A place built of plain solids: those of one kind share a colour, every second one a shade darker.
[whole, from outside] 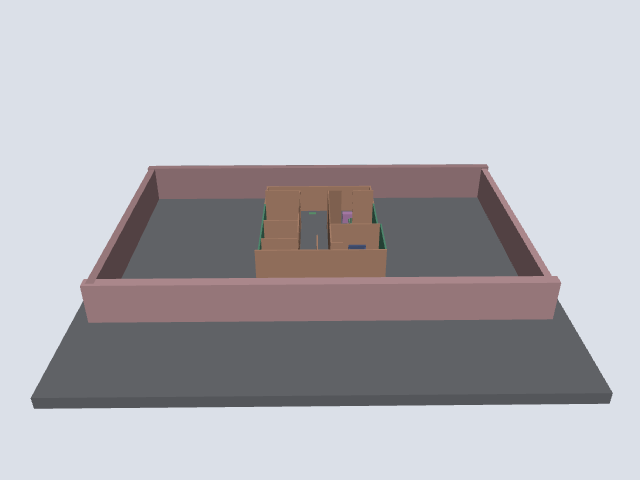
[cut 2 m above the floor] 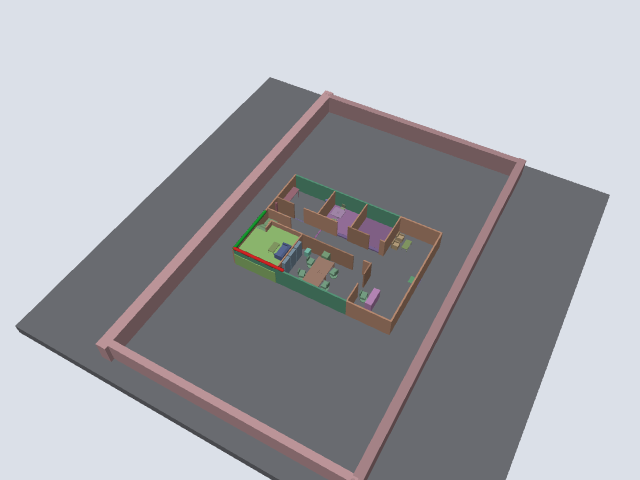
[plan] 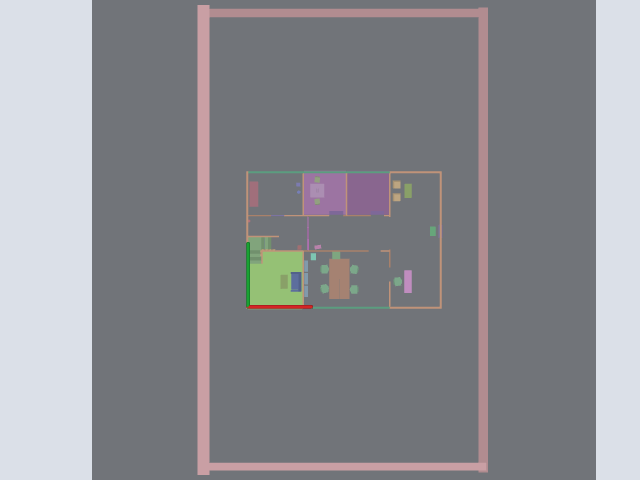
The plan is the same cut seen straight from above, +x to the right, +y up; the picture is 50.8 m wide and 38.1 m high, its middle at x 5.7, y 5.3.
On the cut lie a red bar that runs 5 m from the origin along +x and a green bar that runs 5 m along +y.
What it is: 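A split-level office floor of the 2010s; 15.2 x 10.6 m, ceiling 2.85 m, the lounge at its west end 1.44 m higher up one flight of 8 risers of 0.180 m that turns at a quarter landing between full-height walls, each run 0.95 m clear between its solids, a corridor of 2.81 m, a front door of 0.86 to 0.98 x 2.1 m, inner doorways of 0.90 to 1.12 m, desks 0.73 m, task chairs 0.47 m, meeting chairs 0.45 m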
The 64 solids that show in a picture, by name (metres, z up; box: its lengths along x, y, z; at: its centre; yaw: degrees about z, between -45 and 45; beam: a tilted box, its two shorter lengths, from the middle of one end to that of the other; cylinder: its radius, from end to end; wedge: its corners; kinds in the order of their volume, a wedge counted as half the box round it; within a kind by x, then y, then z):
{
 "ring_hedge_1": {"box": [0.97, 37.3, 3.59], "at": [-3.54, 5.3, 1.75]},
 "ring_hedge_2": {"box": [22.57, 0.62, 3.52], "at": [7.61, -12.69, 1.71]},
 "ring_hedge_3": {"box": [22.68, 0.68, 3.61], "at": [7.61, 23.32, 1.75]},
 "ring_hedge_4": {"box": [0.77, 36.9, 3.7], "at": [18.65, 5.3, 1.8]},
 "wall_1": {"box": [0.15, 10.9, 4.34], "at": [-0.07, 5.3, 2.12]},
 "wall_2": {"box": [1.81, 0.12, 4.34], "at": [0.91, 7.24, 2.12]},
 "wall_3": {"box": [0.12, 1.07, 4.34], "at": [1.1, 3.95, 2.12]},
 "wall_4": {"box": [2.44, 0.12, 4.34], "at": [1.22, 5.58, 2.12]},
 "wall_5": {"box": [3.21, 0.12, 4.34], "at": [2.76, 4.42, 2.12]},
 "wall_6": {"box": [1.5, 0.12, 4.34], "at": [3.62, 7.24, 2.12]},
 "wall_7": {"box": [0.12, 4.42, 4.34], "at": [4.37, 2.21, 2.12]},
 "wall_8": {"box": [0.12, 3.37, 2.9], "at": [4.37, 8.92, 1.4]},
 "wall_9": {"box": [2.07, 0.12, 4.34], "at": [5.4, 7.24, 2.12]},
 "wall_10": {"box": [5.19, 0.12, 4.34], "at": [6.97, 4.42, 2.12]},
 "wall_11": {"box": [0.12, 3.37, 2.9], "at": [7.8, 8.92, 1.4]},
 "wall_12": {"box": [2.18, 0.12, 4.34], "at": [8.63, 7.24, 2.12]},
 "wall_13": {"box": [0.72, 0.12, 4.34], "at": [10.88, 4.42, 2.12]},
 "wall_14": {"box": [0.46, 0.12, 4.34], "at": [11.01, 7.24, 2.12]},
 "wall_15": {"box": [0.12, 2.0, 4.34], "at": [11.24, 1.0, 2.12]},
 "wall_16": {"box": [0.12, 1.43, 4.34], "at": [11.24, 3.83, 2.12]},
 "wall_17": {"box": [0.12, 3.47, 4.34], "at": [11.24, 8.87, 2.12]},
 "wall_18": {"box": [4.27, 0.15, 2.9], "at": [13.22, -0.07, 1.4]},
 "wall_19": {"box": [4.27, 0.15, 2.9], "at": [13.22, 10.68, 1.4]},
 "wall_20": {"box": [0.15, 10.9, 2.9], "at": [15.29, 5.3, 1.4]},
 "split_lounge_level_1": {"box": [4.31, 3.61, 1.49], "at": [2.15, 1.61, 0.69]},
 "split_lounge_level_2": {"box": [3.16, 0.96, 1.49], "at": [2.73, 3.89, 0.69]},
 "glazing_1": {"box": [4.37, 0.15, 4.34], "at": [2.19, -0.07, 2.12]},
 "glazing_2": {"box": [4.37, 0.15, 2.9], "at": [2.19, 10.68, 1.4]},
 "glazing_3": {"box": [3.44, 0.15, 2.9], "at": [6.09, 10.68, 1.4]},
 "glazing_4": {"box": [6.87, 0.15, 2.9], "at": [7.8, -0.07, 1.4]},
 "glazing_5": {"box": [3.44, 0.15, 2.9], "at": [9.52, 10.68, 1.4]},
 "meet_level_1": {"box": [2.01, 0.3, 0.2], "at": [5.43, 7.45, 0.05]},
 "meet_level_2": {"box": [3.31, 3.21, 0.2], "at": [6.09, 9.2, 0.05]},
 "meet_level_3": {"box": [1.86, 0.3, 0.2], "at": [8.79, 7.45, 0.05]},
 "meet_level_4": {"box": [3.31, 3.21, 0.2], "at": [9.52, 9.2, 0.05]},
 "shelf_1": {"box": [0.3, 0.9, 1.95], "at": [4.59, 1.23, 0.93]},
 "shelf_2": {"box": [0.3, 0.9, 1.95], "at": [4.59, 2.23, 0.93]},
 "shelf_3": {"box": [0.3, 0.9, 1.95], "at": [4.59, 3.23, 0.93]},
 "split_steps_1": {"box": [1.04, 0.27, 0.77], "at": [0.52, 3.55, 1.05]},
 "split_steps_2": {"box": [1.04, 0.27, 0.23], "at": [0.52, 4.35, 0.79]},
 "split_steps_3": {"box": [1.04, 1.04, 0.77], "at": [0.52, 5.0, 0.34]},
 "split_steps_4": {"box": [0.27, 1.04, 0.59], "at": [1.17, 5.0, 0.24]},
 "reception_counter_1": {"box": [0.6, 1.8, 1.1], "at": [12.69, 2.0, 0.5]},
 "sofa_1": {"box": [0.65, 1.24, 0.37], "at": [3.73, 1.98, 1.69]},
 "sofa_2": {"box": [0.86, 0.16, 0.65], "at": [3.81, 1.28, 1.72]},
 "sofa_3": {"box": [0.24, 1.56, 0.83], "at": [4.12, 1.98, 1.8]},
 "task_chair_1": {"box": [0.48, 0.68, 0.26], "at": [6.06, 1.43, 0.58], "yaw": 13.5},
 "task_chair_2": {"box": [0.48, 0.68, 0.26], "at": [6.06, 2.99, 0.58], "yaw": 0.8},
 "task_chair_3": {"box": [0.48, 0.68, 0.26], "at": [8.42, 1.37, 0.58], "yaw": -1.3},
 "task_chair_4": {"box": [0.48, 0.68, 0.26], "at": [8.42, 2.96, 0.58], "yaw": -9.9},
 "task_chair_5": {"box": [0.48, 0.68, 0.26], "at": [11.87, 2.0, 0.58], "yaw": 7.0},
 "printer_1": {"box": [0.64, 0.6, 1.09], "at": [7.0, 4.07, 0.49]},
 "desk_1": {"box": [0.8, 1.6, 0.07], "at": [6.84, 1.41, 0.69]},
 "desk_2": {"box": [0.8, 1.6, 0.07], "at": [6.84, 3.01, 0.69]},
 "desk_3": {"box": [0.8, 1.6, 0.07], "at": [7.64, 1.41, 0.69]},
 "desk_4": {"box": [0.8, 1.6, 0.07], "at": [7.64, 3.01, 0.69]},
 "filing_cabinet_1": {"box": [0.42, 0.56, 0.65], "at": [5.17, 3.98, 0.27]},
 "meet_steps_1": {"box": [1.1, 0.3, 0.2], "at": [6.99, 7.45, 0.05]},
 "meet_steps_2": {"box": [1.06, 0.3, 0.2], "at": [10.25, 7.45, 0.05]},
 "coffee_table_1": {"box": [0.58, 1.12, 0.07], "at": [2.86, 1.98, 1.8]},
 "coffee_table_2": {"box": [0.58, 1.12, 0.07], "at": [12.69, 9.2, 0.36]},
 "meeting_table_1": {"box": [1.12, 1.1, 0.07], "at": [5.48, 9.22, 0.85]},
 "bar_table_1": {"box": [0.7, 2.0, 0.06], "at": [0.45, 8.95, 1.05]},
 "doormat_hold_1": {"box": [0.45, 0.75, 0.06], "at": [14.66, 5.99, -0.02]}
}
